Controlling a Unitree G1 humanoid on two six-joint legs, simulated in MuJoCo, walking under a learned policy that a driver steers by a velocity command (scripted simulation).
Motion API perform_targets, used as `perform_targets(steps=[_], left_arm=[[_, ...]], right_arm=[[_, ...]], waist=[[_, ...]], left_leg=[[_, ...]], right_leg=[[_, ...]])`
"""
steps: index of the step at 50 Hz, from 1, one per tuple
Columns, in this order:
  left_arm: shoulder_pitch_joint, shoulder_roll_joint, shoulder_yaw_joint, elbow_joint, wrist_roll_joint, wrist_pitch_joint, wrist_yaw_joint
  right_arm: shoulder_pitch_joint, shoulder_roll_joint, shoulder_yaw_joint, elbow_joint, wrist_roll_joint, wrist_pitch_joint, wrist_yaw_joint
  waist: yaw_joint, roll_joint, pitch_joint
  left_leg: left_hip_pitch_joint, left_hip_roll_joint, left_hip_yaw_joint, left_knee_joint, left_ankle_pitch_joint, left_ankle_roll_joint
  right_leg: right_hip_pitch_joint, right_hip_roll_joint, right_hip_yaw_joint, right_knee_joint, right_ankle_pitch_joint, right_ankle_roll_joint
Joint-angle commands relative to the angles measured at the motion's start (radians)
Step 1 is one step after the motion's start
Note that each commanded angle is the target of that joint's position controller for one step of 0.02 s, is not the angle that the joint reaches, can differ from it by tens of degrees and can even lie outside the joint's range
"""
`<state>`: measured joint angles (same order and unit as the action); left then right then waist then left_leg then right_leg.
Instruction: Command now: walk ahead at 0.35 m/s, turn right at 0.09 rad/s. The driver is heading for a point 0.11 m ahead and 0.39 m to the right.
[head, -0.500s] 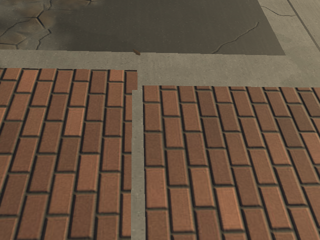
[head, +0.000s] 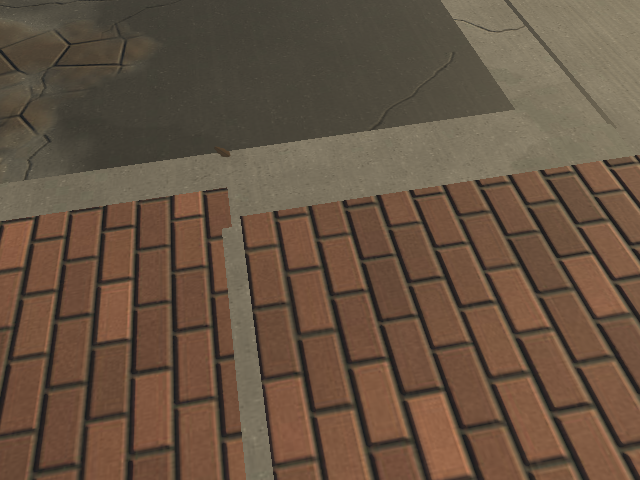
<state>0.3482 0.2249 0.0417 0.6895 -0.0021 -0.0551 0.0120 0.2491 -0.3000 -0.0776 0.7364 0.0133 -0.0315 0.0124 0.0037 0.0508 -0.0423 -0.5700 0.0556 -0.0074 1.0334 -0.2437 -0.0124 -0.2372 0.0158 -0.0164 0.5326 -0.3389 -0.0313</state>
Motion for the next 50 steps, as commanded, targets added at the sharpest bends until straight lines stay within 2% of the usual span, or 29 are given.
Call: perform_targets(steps=[1, 4, 7, 10, 12, 13, 14, 15, 16, 17, 18, 19, 20, 22, 27, 30, 31, 34, 35, 36, 37, 38, 39, 40, 41, 42, 43, 46, 50], left_arm=[[-0.055, 0.126, 0.039, -0.057, -0.001, -0.037, 0.004], [-0.007, 0.175, 0.057, -0.028, -0.019, -0.034, 0.008], [0.014, 0.210, 0.073, -0.016, -0.032, -0.027, 0.012], [0.025, 0.215, 0.078, -0.012, -0.023, -0.015, 0.012], [0.022, 0.198, 0.071, -0.012, -0.011, 0.002, 0.009], [0.036, 0.149, 0.055, -0.008, -0.003, 0.005, 0.004], [0.069, 0.056, 0.025, -0.011, 0.004, 0.001, -0.005], [0.164, -0.004, 0.007, -0.023, -0.013, -0.019, -0.003], [0.172, 0.091, 0.025, -0.032, -0.067, -0.034, 0.008], [0.039, 0.149, 0.040, -0.046, -0.071, -0.034, 0.020], [-0.041, 0.150, 0.040, -0.058, -0.051, -0.028, 0.025], [-0.064, 0.132, 0.038, -0.058, -0.035, -0.017, 0.027], [-0.060, 0.115, 0.038, -0.064, -0.032, -0.008, 0.020], [-0.051, 0.069, 0.030, -0.070, -0.031, 0.011, 0.009], [-0.198, 0.026, 0.004, -0.158, -0.011, 0.018, -0.007], [-0.339, -0.009, -0.015, -0.203, -0.015, 0.009, -0.036], [-0.363, -0.011, -0.017, -0.213, -0.020, 0.006, -0.046], [-0.331, 0.046, 0.009, -0.217, -0.022, 0.010, -0.064], [-0.264, 0.083, 0.027, -0.209, -0.026, 0.015, -0.067], [-0.108, 0.136, 0.053, -0.174, -0.032, 0.019, -0.067], [0.050, 0.215, 0.092, -0.136, -0.035, 0.028, -0.051], [0.025, 0.324, 0.103, -0.138, -0.029, 0.027, -0.031], [0.037, 0.277, 0.089, -0.175, 0.000, 0.014, -0.021], [-0.018, 0.228, 0.070, -0.168, 0.014, 0.003, -0.023], [-0.060, 0.191, 0.060, -0.154, -0.004, -0.007, -0.028], [-0.110, 0.179, 0.059, -0.154, -0.017, -0.009, -0.031], [-0.153, 0.165, 0.055, -0.161, -0.011, -0.011, -0.032], [-0.182, 0.172, 0.057, -0.146, -0.006, -0.012, -0.025], [-0.143, 0.207, 0.068, -0.111, -0.013, 0.021, 0.008]], right_arm=[[-0.100, -0.031, -0.002, -0.074, -0.006, -0.030, 0.008], [-0.183, -0.001, 0.015, -0.094, -0.003, -0.039, 0.017], [-0.215, -0.022, 0.015, -0.109, 0.012, -0.043, 0.032], [-0.192, -0.054, 0.006, -0.108, 0.025, -0.046, 0.038], [-0.097, -0.074, -0.009, -0.077, 0.028, -0.053, 0.035], [0.028, -0.103, -0.028, -0.040, 0.019, -0.058, 0.029], [0.175, -0.162, -0.042, -0.024, -0.008, -0.064, 0.022], [0.243, -0.236, -0.048, -0.024, -0.040, -0.058, 0.018], [0.271, -0.233, -0.060, 0.013, -0.025, -0.055, 0.028], [0.209, -0.153, -0.039, 0.009, -0.016, -0.053, 0.023], [0.130, -0.085, -0.015, 0.001, -0.020, -0.051, 0.016], [0.059, -0.040, 0.004, -0.007, -0.031, -0.051, 0.013], [0.026, -0.023, 0.008, 0.000, -0.037, -0.055, 0.009], [0.033, -0.006, 0.010, 0.027, -0.031, -0.065, 0.000], [0.056, -0.043, 0.006, 0.055, -0.037, -0.058, -0.028], [0.127, -0.092, 0.000, 0.084, -0.020, -0.045, -0.043], [0.134, -0.106, -0.002, 0.090, -0.015, -0.038, -0.046], [0.132, -0.153, -0.007, 0.091, -0.010, -0.019, -0.052], [0.125, -0.174, -0.012, 0.088, -0.008, -0.012, -0.055], [0.097, -0.184, -0.014, 0.077, -0.003, -0.009, -0.056], [0.088, -0.173, -0.011, 0.049, 0.001, -0.021, -0.059], [0.154, -0.005, 0.036, -0.024, -0.047, -0.043, -0.039], [0.076, -0.101, 0.021, -0.037, -0.027, -0.088, -0.013], [-0.013, -0.126, 0.008, -0.072, 0.011, -0.096, -0.005], [-0.027, -0.101, 0.017, -0.084, 0.004, -0.097, -0.012], [-0.014, -0.093, 0.016, -0.074, -0.015, -0.090, -0.021], [0.000, -0.107, 0.007, -0.073, -0.019, -0.074, -0.025], [0.004, -0.074, 0.013, -0.075, -0.033, -0.029, -0.035], [-0.100, -0.036, 0.028, -0.113, -0.041, -0.010, -0.046]], waist=[[0.003, -0.139, 0.081], [0.038, -0.130, 0.079], [0.047, -0.129, 0.088], [0.037, -0.132, 0.093], [-0.015, -0.109, 0.067], [-0.069, -0.067, 0.004], [-0.118, 0.077, -0.126], [-0.077, 0.300, -0.198], [-0.093, 0.272, -0.200], [-0.108, 0.122, -0.066], [-0.096, 0.056, 0.006], [-0.064, 0.054, 0.049], [-0.031, 0.084, 0.077], [-0.006, 0.083, 0.085], [-0.015, 0.017, 0.118], [-0.070, 0.006, 0.134], [-0.070, 0.008, 0.135], [-0.009, 0.086, 0.038], [0.041, 0.111, -0.016], [0.129, 0.098, -0.089], [0.204, 0.031, -0.158], [0.063, -0.295, -0.227], [0.123, -0.235, -0.392], [0.106, -0.155, -0.231], [0.052, -0.059, -0.103], [0.005, -0.010, -0.051], [-0.033, -0.023, -0.020], [-0.066, -0.053, -0.012], [-0.035, -0.095, -0.073]], left_leg=[[-0.101, 0.025, -0.015, -0.139, 0.165, -0.011], [-0.010, 0.002, -0.018, -0.359, 0.225, -0.023], [0.058, 0.005, -0.054, -0.461, 0.225, -0.025], [0.123, 0.014, -0.076, -0.497, 0.134, -0.005], [0.277, -0.006, -0.029, -0.571, 0.106, 0.022], [0.459, -0.005, -0.013, -0.569, 0.111, 0.040], [0.718, 0.148, -0.182, -0.548, 0.042, 0.087], [0.896, 0.358, -0.548, -0.600, 0.175, 0.201], [0.883, 0.420, -0.763, -0.750, -0.153, 0.296], [0.797, 0.384, -0.639, -0.767, -0.223, 0.267], [0.685, 0.328, -0.495, -0.769, -0.184, 0.229], [0.580, 0.275, -0.382, -0.784, -0.100, 0.210], [0.507, 0.244, -0.301, -0.802, -0.008, 0.196], [0.453, 0.220, -0.174, -0.821, 0.167, 0.176], [0.427, 0.182, 0.042, -0.868, 0.403, 0.152], [0.508, 0.208, 0.084, -0.893, 0.493, 0.148], [0.546, 0.217, 0.104, -0.882, 0.580, 0.145], [0.658, 0.225, 0.173, -0.696, 1.184, 0.127], [0.677, 0.232, 0.180, -0.575, 1.308, 0.124], [0.620, 0.214, 0.193, -0.396, 1.307, 0.113], [0.399, 0.167, 0.180, -0.145, 1.005, 0.076], [-0.047, -0.053, 0.126, 0.270, -0.196, 0.009], [-0.133, -0.106, -0.138, 0.443, -0.293, 0.016], [-0.194, -0.074, -0.136, 0.466, -0.221, 0.005], [-0.182, -0.034, -0.106, 0.390, -0.176, 0.004], [-0.142, 0.001, -0.090, 0.329, -0.154, -0.002], [-0.072, 0.025, -0.091, 0.278, -0.136, -0.005], [0.004, 0.012, -0.044, 0.141, -0.088, -0.043], [0.022, -0.038, -0.039, -0.074, 0.039, -0.085]], right_leg=[[0.028, -0.202, 0.220, -0.336, 0.038, -0.177], [0.036, -0.196, 0.180, -0.314, 0.094, -0.171], [0.007, -0.223, 0.220, -0.252, 0.006, -0.175], [-0.007, -0.243, 0.295, -0.162, -0.056, -0.167], [-0.047, -0.199, 0.300, -0.031, -0.078, -0.137], [-0.117, -0.131, 0.256, 0.155, -0.064, -0.104], [-0.301, -0.048, 0.159, 0.525, -0.186, -0.042], [-0.572, 0.042, 0.134, 0.879, -0.356, 0.020], [-0.717, 0.015, 0.166, 1.004, -0.240, 0.039], [-0.788, -0.037, 0.149, 1.085, -0.150, 0.040], [-0.784, -0.064, 0.139, 1.086, -0.052, 0.036], [-0.755, -0.084, 0.146, 1.062, 0.021, 0.034], [-0.716, -0.099, 0.155, 1.029, 0.064, 0.031], [-0.686, -0.108, 0.140, 1.024, 0.079, 0.027], [-0.663, -0.093, 0.061, 0.705, 0.191, 0.033], [-0.614, -0.082, -0.040, 0.477, 0.215, 0.002], [-0.593, -0.072, -0.065, 0.421, 0.196, -0.016], [-0.400, 0.025, -0.148, 0.322, 0.111, -0.074], [-0.295, 0.057, -0.152, 0.286, 0.075, -0.100], [-0.070, 0.091, -0.141, 0.173, 0.137, -0.132], [0.252, 0.060, -0.003, 0.071, 0.197, -0.171], [0.570, -0.260, 0.606, -0.028, 0.186, -0.340], [0.570, -0.361, 0.925, -0.171, 0.172, -0.425], [0.445, -0.339, 0.757, -0.176, 0.339, -0.378], [0.293, -0.280, 0.586, -0.167, 0.493, -0.330], [0.171, -0.230, 0.478, -0.172, 0.541, -0.290], [0.063, -0.192, 0.402, -0.195, 0.572, -0.272], [-0.067, -0.130, 0.295, -0.217, 0.743, -0.258], [-0.054, -0.091, 0.256, -0.161, 0.805, -0.223]])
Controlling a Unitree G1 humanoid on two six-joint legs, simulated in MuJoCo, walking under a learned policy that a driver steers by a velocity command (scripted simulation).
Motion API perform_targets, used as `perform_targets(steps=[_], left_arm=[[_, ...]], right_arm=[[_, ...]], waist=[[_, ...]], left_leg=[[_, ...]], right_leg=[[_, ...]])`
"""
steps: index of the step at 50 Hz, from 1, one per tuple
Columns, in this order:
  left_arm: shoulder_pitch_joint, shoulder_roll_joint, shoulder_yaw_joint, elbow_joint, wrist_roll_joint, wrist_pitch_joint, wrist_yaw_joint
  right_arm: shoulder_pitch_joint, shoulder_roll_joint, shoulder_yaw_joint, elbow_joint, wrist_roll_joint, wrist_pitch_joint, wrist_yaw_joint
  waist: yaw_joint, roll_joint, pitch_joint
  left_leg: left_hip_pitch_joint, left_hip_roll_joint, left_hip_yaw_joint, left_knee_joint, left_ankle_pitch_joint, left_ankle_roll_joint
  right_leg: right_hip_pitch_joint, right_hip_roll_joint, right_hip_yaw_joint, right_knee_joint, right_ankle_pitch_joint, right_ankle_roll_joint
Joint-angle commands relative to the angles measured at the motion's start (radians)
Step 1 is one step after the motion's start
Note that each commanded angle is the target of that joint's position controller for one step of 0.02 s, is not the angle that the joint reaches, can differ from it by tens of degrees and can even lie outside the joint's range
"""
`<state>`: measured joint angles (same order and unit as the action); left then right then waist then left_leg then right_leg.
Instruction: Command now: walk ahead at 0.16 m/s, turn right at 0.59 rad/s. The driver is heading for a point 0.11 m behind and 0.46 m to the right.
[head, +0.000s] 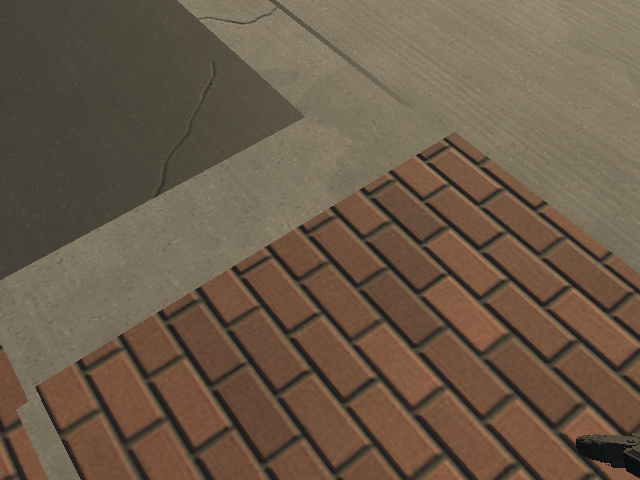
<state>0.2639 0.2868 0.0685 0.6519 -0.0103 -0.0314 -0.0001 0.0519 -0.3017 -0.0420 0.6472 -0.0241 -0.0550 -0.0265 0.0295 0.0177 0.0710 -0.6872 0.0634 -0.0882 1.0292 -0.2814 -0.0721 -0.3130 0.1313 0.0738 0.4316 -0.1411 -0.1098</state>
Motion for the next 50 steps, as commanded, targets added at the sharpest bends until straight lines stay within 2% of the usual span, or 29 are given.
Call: perform_targets(steps=[1, 5, 7, 9, 10, 11, 12, 13, 14, 15, 16, 17, 19, 22, 26, 31, 33, 34, 35, 36, 37, 38, 39, 40, 41, 42, 45, 47, 50], left_arm=[[-0.055, 0.147, 0.041, -0.071, -0.009, 0.008, 0.027], [-0.034, 0.155, 0.044, -0.069, -0.011, 0.043, 0.042], [-0.032, 0.152, 0.043, -0.073, -0.007, 0.053, 0.043], [-0.053, 0.144, 0.040, -0.084, -0.010, 0.058, 0.043], [-0.082, 0.137, 0.037, -0.093, -0.015, 0.059, 0.044], [-0.091, 0.114, 0.030, -0.102, -0.015, 0.058, 0.043], [-0.032, 0.050, 0.012, -0.110, 0.006, 0.056, 0.041], [0.041, 0.085, 0.019, -0.116, -0.008, 0.053, 0.043], [0.098, 0.188, 0.048, -0.074, 0.003, 0.052, 0.042], [0.054, 0.218, 0.060, -0.058, -0.009, 0.061, 0.040], [0.023, 0.192, 0.057, -0.055, -0.012, 0.074, 0.043], [-0.006, 0.168, 0.051, -0.073, -0.009, 0.081, 0.041], [-0.027, 0.109, 0.032, -0.088, -0.013, 0.073, 0.024], [-0.097, 0.089, 0.023, -0.114, -0.011, 0.050, 0.013], [-0.125, 0.070, 0.011, -0.119, -0.006, 0.030, -0.004], [-0.098, 0.079, 0.011, -0.096, -0.010, 0.026, -0.023], [-0.040, 0.075, 0.015, -0.071, -0.011, 0.027, -0.028], [0.021, 0.083, 0.023, -0.040, -0.010, 0.028, -0.026], [0.128, 0.118, 0.044, -0.001, -0.019, 0.028, -0.019], [0.257, 0.223, 0.072, 0.011, -0.021, 0.022, -0.005], [0.227, 0.315, 0.079, -0.032, -0.012, -0.003, -0.012], [0.203, 0.228, 0.059, -0.036, -0.006, -0.024, -0.018], [0.160, 0.167, 0.036, -0.040, -0.001, -0.038, -0.018], [0.120, 0.137, 0.025, -0.050, -0.001, -0.041, -0.017], [0.090, 0.124, 0.018, -0.052, -0.003, -0.037, -0.013], [0.085, 0.120, 0.014, -0.053, 0.001, -0.036, -0.005], [0.108, 0.139, 0.020, -0.031, 0.001, -0.035, 0.017], [0.134, 0.145, 0.023, -0.009, -0.004, -0.031, 0.025], [0.190, 0.149, 0.027, 0.029, -0.016, -0.027, 0.029]], right_arm=[[0.071, -0.036, -0.007, -0.031, 0.001, 0.018, -0.006], [-0.041, -0.048, -0.009, -0.068, 0.016, 0.025, 0.002], [-0.061, -0.060, -0.014, -0.080, 0.019, 0.017, 0.008], [-0.037, -0.074, -0.025, -0.079, 0.020, 0.005, 0.014], [-0.003, -0.075, -0.031, -0.072, 0.021, -0.002, 0.016], [0.037, -0.091, -0.039, -0.064, 0.016, -0.009, 0.014], [0.070, -0.155, -0.052, -0.073, -0.001, -0.006, 0.005], [0.088, -0.170, -0.056, -0.058, -0.035, 0.007, 0.008], [0.081, -0.111, -0.048, -0.073, -0.008, 0.011, 0.008], [0.076, -0.061, -0.035, -0.081, 0.001, 0.018, 0.002], [0.063, -0.047, -0.030, -0.084, 0.006, 0.028, -0.002], [0.054, -0.052, -0.031, -0.078, 0.018, 0.034, -0.008], [0.081, -0.074, -0.036, -0.065, 0.015, 0.035, -0.018], [0.143, -0.098, -0.050, -0.043, 0.018, 0.019, -0.017], [0.152, -0.143, -0.070, -0.019, 0.029, 0.001, -0.002], [0.144, -0.180, -0.084, 0.010, 0.051, -0.002, 0.027], [0.127, -0.179, -0.082, 0.018, 0.063, 0.008, 0.034], [0.134, -0.156, -0.075, 0.024, 0.059, 0.011, 0.035], [0.142, -0.104, -0.058, 0.027, 0.043, 0.012, 0.038], [0.098, -0.026, -0.031, -0.011, 0.008, 0.007, 0.044], [0.051, -0.037, -0.031, -0.086, 0.022, -0.019, 0.042], [0.003, -0.111, -0.045, -0.090, 0.055, -0.043, 0.043], [0.016, -0.133, -0.052, -0.079, 0.060, -0.058, 0.048], [0.040, -0.124, -0.051, -0.053, 0.038, -0.062, 0.048], [0.041, -0.126, -0.054, -0.048, 0.016, -0.065, 0.048], [0.036, -0.122, -0.056, -0.045, 0.011, -0.064, 0.051], [-0.016, -0.076, -0.041, -0.043, 0.015, -0.055, 0.052], [-0.083, -0.044, -0.027, -0.055, 0.021, -0.053, 0.056], [-0.189, -0.031, -0.019, -0.086, 0.032, -0.055, 0.071]], waist=[[-0.051, -0.076, -0.197], [-0.007, -0.114, -0.194], [0.001, -0.136, -0.191], [-0.014, -0.167, -0.187], [-0.043, -0.177, -0.181], [-0.061, -0.162, -0.191], [-0.030, 0.027, -0.272], [0.016, 0.313, -0.270], [0.012, 0.222, -0.265], [-0.011, 0.120, -0.232], [-0.013, 0.064, -0.199], [-0.019, 0.080, -0.159], [-0.036, 0.133, -0.122], [-0.079, 0.129, -0.123], [-0.082, 0.126, -0.115], [-0.063, 0.129, -0.086], [-0.019, 0.098, -0.086], [0.004, 0.068, -0.093], [0.043, -0.002, -0.120], [0.087, -0.253, -0.124], [0.060, -0.321, -0.110], [0.080, -0.198, -0.069], [0.045, -0.177, -0.031], [0.019, -0.133, -0.026], [0.003, -0.130, -0.022], [-0.008, -0.133, -0.030], [-0.004, -0.103, -0.039], [0.016, -0.113, -0.027], [0.053, -0.128, -0.006]], left_leg=[[0.146, -0.058, 0.038, -0.115, 0.109, -0.029], [0.139, -0.090, 0.000, -0.269, 0.133, -0.030], [0.153, -0.106, -0.017, -0.336, 0.079, -0.018], [0.219, -0.112, -0.024, -0.448, 0.059, 0.007], [0.294, -0.107, -0.014, -0.563, 0.135, 0.027], [0.428, -0.050, -0.031, -0.661, 0.299, 0.060], [0.632, 0.176, -0.209, -0.631, 0.598, 0.150], [0.716, 0.353, -0.502, -0.665, 0.768, 0.351], [0.695, 0.384, -0.515, -0.659, 0.684, 0.395], [0.661, 0.312, -0.377, -0.657, 0.494, 0.347], [0.622, 0.239, -0.294, -0.686, 0.240, 0.295], [0.583, 0.209, -0.262, -0.726, 0.056, 0.272], [0.535, 0.151, -0.177, -0.798, -0.081, 0.252], [0.592, 0.180, -0.150, -0.842, -0.141, 0.274], [0.567, 0.218, -0.086, -0.873, -0.134, 0.280], [0.479, 0.230, 0.018, -0.861, -0.132, 0.260], [0.433, 0.225, 0.064, -0.796, -0.184, 0.232], [0.377, 0.198, 0.105, -0.721, -0.208, 0.210], [0.290, 0.145, 0.177, -0.541, -0.194, 0.170], [0.049, 0.034, 0.272, -0.089, -0.255, 0.079], [-0.269, -0.093, 0.131, 0.122, -0.316, 0.056], [-0.323, -0.026, 0.035, 0.189, -0.246, 0.079], [-0.310, 0.005, 0.026, 0.154, -0.133, 0.095], [-0.256, 0.028, 0.028, 0.107, -0.052, 0.087], [-0.202, 0.032, 0.029, 0.037, 0.004, 0.075], [-0.148, 0.025, 0.036, -0.006, 0.055, 0.064], [-0.077, -0.022, 0.064, -0.175, 0.191, 0.030], [-0.013, -0.052, 0.068, -0.314, 0.280, 0.023], [0.050, -0.078, 0.066, -0.443, 0.339, 0.029]], right_leg=[[0.030, -0.198, 0.174, -0.047, 0.557, -0.128], [0.088, -0.213, 0.286, -0.005, 0.349, -0.105], [0.132, -0.227, 0.348, 0.038, 0.328, -0.105], [0.161, -0.223, 0.406, 0.080, 0.321, -0.089], [0.153, -0.198, 0.413, 0.113, 0.297, -0.066], [0.100, -0.154, 0.393, 0.176, 0.210, -0.029], [-0.026, -0.061, 0.267, 0.412, -0.148, 0.031], [-0.254, 0.056, 0.150, 0.564, -0.594, 0.098], [-0.287, -0.028, 0.138, 0.762, -0.554, 0.152], [-0.310, -0.063, 0.103, 0.832, -0.457, 0.174], [-0.336, -0.089, 0.075, 0.839, -0.378, 0.183], [-0.363, -0.111, 0.054, 0.835, -0.318, 0.186], [-0.352, -0.122, -0.017, 0.792, -0.251, 0.183], [-0.378, -0.160, -0.036, 0.675, -0.237, 0.173], [-0.301, -0.204, -0.055, 0.500, -0.204, 0.142], [-0.101, -0.195, -0.122, 0.276, -0.190, 0.091], [0.026, -0.169, -0.164, 0.143, -0.131, 0.061], [0.130, -0.135, -0.189, 0.108, -0.138, 0.046], [0.283, -0.125, -0.148, 0.066, -0.182, 0.015], [0.431, -0.349, 0.228, -0.071, -0.275, -0.077], [0.479, -0.494, 0.680, -0.224, -0.504, -0.260], [0.446, -0.501, 0.666, -0.266, -0.543, -0.266], [0.408, -0.466, 0.567, -0.249, -0.446, -0.230], [0.366, -0.418, 0.464, -0.229, -0.325, -0.195], [0.324, -0.379, 0.391, -0.231, -0.219, -0.171], [0.297, -0.350, 0.344, -0.238, -0.134, -0.154], [0.262, -0.301, 0.239, -0.234, 0.073, -0.129], [0.220, -0.272, 0.197, -0.220, 0.120, -0.105], [0.198, -0.271, 0.211, -0.205, 0.117, -0.091]])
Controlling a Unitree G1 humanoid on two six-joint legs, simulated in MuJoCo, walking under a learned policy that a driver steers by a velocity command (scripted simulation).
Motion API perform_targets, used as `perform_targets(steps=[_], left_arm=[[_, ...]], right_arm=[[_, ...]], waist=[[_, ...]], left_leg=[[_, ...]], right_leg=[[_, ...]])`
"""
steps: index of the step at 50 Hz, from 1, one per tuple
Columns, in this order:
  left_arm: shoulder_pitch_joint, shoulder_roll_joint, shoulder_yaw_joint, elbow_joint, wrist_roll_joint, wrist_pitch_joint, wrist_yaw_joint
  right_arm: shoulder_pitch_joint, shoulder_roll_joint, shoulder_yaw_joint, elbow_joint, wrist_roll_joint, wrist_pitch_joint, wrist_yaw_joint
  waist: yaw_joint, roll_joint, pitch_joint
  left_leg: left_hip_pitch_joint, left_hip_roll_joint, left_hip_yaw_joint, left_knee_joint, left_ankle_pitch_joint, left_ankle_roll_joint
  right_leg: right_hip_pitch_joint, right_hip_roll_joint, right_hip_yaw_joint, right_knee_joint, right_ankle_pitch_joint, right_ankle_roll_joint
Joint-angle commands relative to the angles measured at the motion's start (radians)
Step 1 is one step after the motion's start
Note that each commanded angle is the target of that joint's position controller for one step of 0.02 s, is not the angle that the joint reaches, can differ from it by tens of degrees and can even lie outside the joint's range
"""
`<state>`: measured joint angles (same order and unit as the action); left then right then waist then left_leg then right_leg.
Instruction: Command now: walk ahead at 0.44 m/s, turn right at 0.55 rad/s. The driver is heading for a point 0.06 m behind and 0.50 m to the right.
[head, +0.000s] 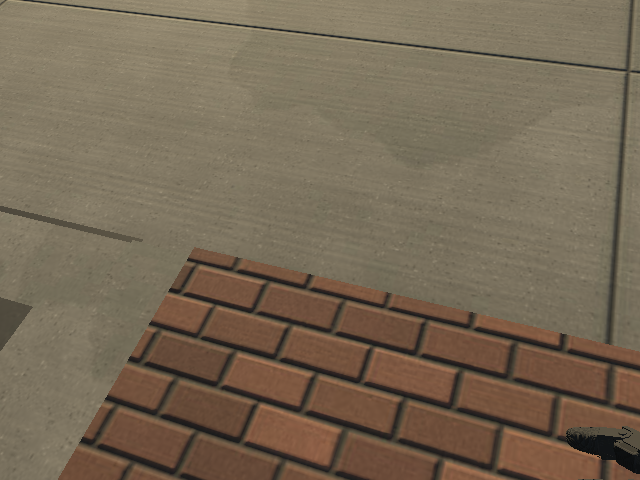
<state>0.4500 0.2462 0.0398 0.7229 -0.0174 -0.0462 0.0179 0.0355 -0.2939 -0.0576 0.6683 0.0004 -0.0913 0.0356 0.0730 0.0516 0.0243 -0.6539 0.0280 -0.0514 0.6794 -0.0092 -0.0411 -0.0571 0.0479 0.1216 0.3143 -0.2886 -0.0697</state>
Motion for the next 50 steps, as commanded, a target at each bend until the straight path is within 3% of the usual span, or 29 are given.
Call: perform_targets(steps=[1, 5, 6, 7, 8, 9, 10, 11, 12, 13, 14, 15, 17, 19, 21, 23, 24, 25, 26, 27, 28, 30, 33, 37, 50], left_arm=[[0.007, 0.189, 0.056, -0.031, -0.010, -0.009, 0.013], [0.004, 0.188, 0.061, 0.000, -0.003, 0.012, 0.026], [-0.016, 0.189, 0.063, -0.006, 0.000, 0.013, 0.027], [-0.048, 0.185, 0.060, -0.016, -0.003, 0.013, 0.026], [-0.066, 0.152, 0.049, -0.040, 0.009, 0.009, 0.021], [0.053, 0.071, 0.024, -0.043, 0.030, 0.004, 0.017], [0.203, 0.112, 0.022, 0.004, 0.010, 0.000, 0.006], [0.148, 0.201, 0.047, 0.023, -0.013, 0.010, 0.006], [0.011, 0.219, 0.051, -0.006, -0.013, 0.021, 0.011], [-0.061, 0.196, 0.047, -0.017, -0.002, 0.032, 0.018], [-0.082, 0.175, 0.045, -0.029, 0.008, 0.045, 0.023], [-0.063, 0.133, 0.036, -0.026, 0.011, 0.055, 0.024], [-0.051, 0.067, 0.015, -0.022, 0.022, 0.056, 0.029], [-0.066, 0.063, 0.008, -0.021, 0.026, 0.050, 0.026], [-0.083, 0.089, 0.016, -0.016, 0.022, 0.058, 0.020], [-0.123, 0.095, 0.020, -0.023, 0.035, 0.069, 0.015], [-0.161, 0.103, 0.021, -0.045, 0.048, 0.073, 0.016], [-0.192, 0.141, 0.024, -0.074, 0.053, 0.073, 0.022], [-0.248, 0.208, 0.038, -0.077, 0.042, 0.075, 0.027], [-0.260, 0.149, 0.029, -0.070, 0.042, 0.069, 0.022], [-0.264, 0.112, 0.018, -0.066, 0.050, 0.061, 0.018], [-0.272, 0.094, 0.012, -0.061, 0.047, 0.044, 0.012], [-0.241, 0.101, 0.014, -0.047, 0.035, 0.030, 0.014], [-0.239, 0.096, 0.015, -0.038, 0.031, 0.031, 0.016], [-0.236, 0.081, 0.022, 0.055, 0.025, 0.033, 0.015]], right_arm=[[-0.188, -0.041, -0.003, -0.113, 0.007, -0.020, 0.013], [-0.143, -0.071, -0.018, -0.103, -0.004, -0.031, 0.022], [-0.083, -0.089, -0.027, -0.086, -0.011, -0.033, 0.016], [0.009, -0.104, -0.035, -0.063, -0.022, -0.037, 0.009], [0.127, -0.140, -0.041, -0.047, -0.038, -0.040, 0.002], [0.231, -0.201, -0.046, -0.036, -0.063, -0.035, -0.006], [0.274, -0.156, -0.037, -0.006, -0.038, -0.019, 0.004], [0.206, -0.120, -0.034, -0.029, -0.010, 0.001, 0.000], [0.132, -0.069, -0.016, -0.038, -0.002, 0.013, -0.007], [0.080, -0.029, 0.004, -0.030, -0.003, 0.017, -0.009], [0.046, -0.017, 0.013, -0.020, -0.011, 0.018, -0.010], [0.025, -0.032, 0.009, -0.007, -0.020, 0.022, -0.008], [0.000, -0.046, 0.005, 0.012, -0.030, 0.019, -0.008], [0.018, -0.074, -0.004, 0.032, -0.022, 0.026, -0.014], [0.019, -0.087, -0.004, 0.042, -0.008, 0.042, -0.020], [0.008, -0.066, 0.009, 0.047, -0.002, 0.056, -0.019], [0.029, -0.034, 0.024, 0.060, -0.007, 0.058, -0.015], [0.064, -0.013, 0.035, 0.071, -0.022, 0.057, -0.011], [0.135, -0.024, 0.029, 0.073, -0.021, 0.059, -0.010], [0.115, -0.035, 0.028, 0.084, -0.023, 0.065, -0.018], [0.102, -0.043, 0.026, 0.085, -0.021, 0.069, -0.024], [0.129, -0.042, 0.026, 0.104, -0.023, 0.076, -0.034], [0.138, -0.037, 0.028, 0.121, -0.020, 0.068, -0.034], [0.133, -0.040, 0.028, 0.142, -0.010, 0.066, -0.036], [0.132, -0.054, 0.024, 0.226, -0.004, 0.095, -0.062]], waist=[[0.011, -0.162, 0.051], [-0.014, -0.186, 0.009], [-0.043, -0.198, -0.029], [-0.098, -0.192, -0.087], [-0.148, -0.158, -0.210], [-0.120, 0.110, -0.391], [-0.097, 0.260, -0.564], [-0.106, 0.122, -0.469], [-0.111, 0.031, -0.306], [-0.093, -0.027, -0.193], [-0.061, -0.018, -0.138], [-0.034, 0.021, -0.107], [-0.020, 0.066, -0.106], [-0.033, 0.070, -0.166], [-0.032, 0.058, -0.180], [-0.025, 0.046, -0.128], [-0.029, 0.030, -0.085], [-0.048, -0.035, -0.050], [-0.124, -0.172, -0.020], [-0.100, -0.188, -0.008], [-0.095, -0.181, 0.022], [-0.099, -0.170, 0.023], [-0.088, -0.109, -0.024], [-0.082, -0.074, -0.060], [-0.092, -0.057, -0.046]], left_leg=[[0.028, -0.047, 0.028, -0.130, 0.082, 0.007], [0.163, -0.064, 0.031, -0.194, 0.082, 0.061], [0.235, -0.081, 0.047, -0.203, 0.058, 0.083], [0.364, -0.079, 0.073, -0.260, 0.149, 0.108], [0.621, 0.023, 0.001, -0.216, 0.373, 0.160], [0.999, 0.308, -0.286, -0.108, 0.826, 0.316], [1.125, 0.449, -0.581, -0.164, 0.799, 0.453], [0.993, 0.404, -0.510, -0.221, 0.526, 0.423], [0.832, 0.330, -0.368, -0.253, 0.405, 0.367], [0.669, 0.273, -0.277, -0.291, 0.377, 0.337], [0.541, 0.233, -0.220, -0.326, 0.351, 0.312], [0.431, 0.193, -0.160, -0.362, 0.336, 0.291], [0.343, 0.160, -0.080, -0.377, 0.457, 0.293], [0.373, 0.173, -0.071, -0.369, 0.452, 0.298], [0.356, 0.177, -0.075, -0.374, 0.202, 0.281], [0.265, 0.135, -0.075, -0.383, -0.211, 0.221], [0.213, 0.108, -0.078, -0.383, -0.390, 0.166], [0.176, 0.066, -0.055, -0.341, -0.502, 0.107], [0.241, -0.002, 0.019, -0.309, -0.460, 0.069], [0.347, -0.013, 0.051, -0.267, -0.379, 0.045], [0.364, -0.017, 0.054, -0.249, -0.342, 0.041], [0.370, -0.008, 0.048, -0.243, -0.293, 0.048], [0.373, 0.001, 0.042, -0.237, -0.211, 0.055], [0.401, 0.008, 0.041, -0.216, -0.117, 0.049], [0.458, 0.016, 0.036, -0.209, -0.059, 0.043]], right_leg=[[-0.047, -0.191, 0.165, -0.067, 0.311, -0.123], [0.017, -0.201, 0.176, 0.067, 0.550, -0.067], [0.036, -0.188, 0.177, 0.138, 0.689, -0.051], [0.032, -0.151, 0.151, 0.250, 0.793, -0.023], [-0.078, -0.103, 0.144, 0.435, 0.684, 0.012], [-0.362, 0.028, 0.099, 0.821, 0.015, 0.083], [-0.481, 0.094, 0.144, 1.045, -0.439, 0.119], [-0.519, 0.022, 0.146, 1.116, -0.369, 0.136], [-0.548, -0.018, 0.079, 1.077, -0.308, 0.143], [-0.536, -0.049, 0.051, 1.004, -0.270, 0.149], [-0.475, -0.083, 0.039, 0.909, -0.234, 0.149], [-0.386, -0.093, 0.008, 0.802, -0.207, 0.151], [-0.271, -0.089, -0.044, 0.602, -0.186, 0.158], [-0.194, -0.093, -0.052, 0.465, -0.060, 0.149], [-0.113, -0.087, -0.063, 0.356, 0.071, 0.131], [-0.023, -0.072, -0.076, 0.237, 0.149, 0.098], [-0.001, -0.096, -0.042, 0.181, 0.155, 0.076], [0.000, -0.175, 0.051, 0.112, 0.175, 0.042], [-0.142, -0.199, 0.079, 0.098, -0.005, -0.005], [-0.255, -0.158, 0.056, 0.062, -0.205, -0.003], [-0.291, -0.134, 0.044, 0.050, -0.237, 0.017], [-0.275, -0.118, 0.028, 0.075, -0.113, 0.043], [-0.191, -0.111, 0.012, 0.144, 0.098, 0.047], [-0.146, -0.100, -0.001, 0.179, 0.242, 0.039], [-0.134, -0.078, -0.027, 0.162, 0.315, 0.041]])
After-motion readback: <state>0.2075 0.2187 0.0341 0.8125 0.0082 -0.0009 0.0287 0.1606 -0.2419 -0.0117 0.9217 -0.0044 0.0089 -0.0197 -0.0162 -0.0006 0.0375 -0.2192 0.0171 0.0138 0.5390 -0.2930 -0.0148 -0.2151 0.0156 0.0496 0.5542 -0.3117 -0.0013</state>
